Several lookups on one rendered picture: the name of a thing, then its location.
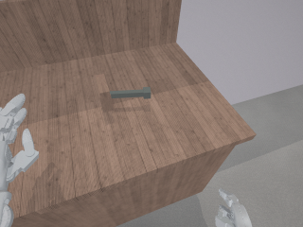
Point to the robot right hand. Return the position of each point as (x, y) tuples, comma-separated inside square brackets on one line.
[(236, 217)]

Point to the left robot forearm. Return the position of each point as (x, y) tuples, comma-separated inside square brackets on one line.
[(6, 213)]

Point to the tap lever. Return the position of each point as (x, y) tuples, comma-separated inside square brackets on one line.
[(145, 93)]

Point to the robot left hand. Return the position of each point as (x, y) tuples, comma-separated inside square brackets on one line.
[(11, 118)]

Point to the counter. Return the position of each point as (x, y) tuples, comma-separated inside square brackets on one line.
[(105, 161)]

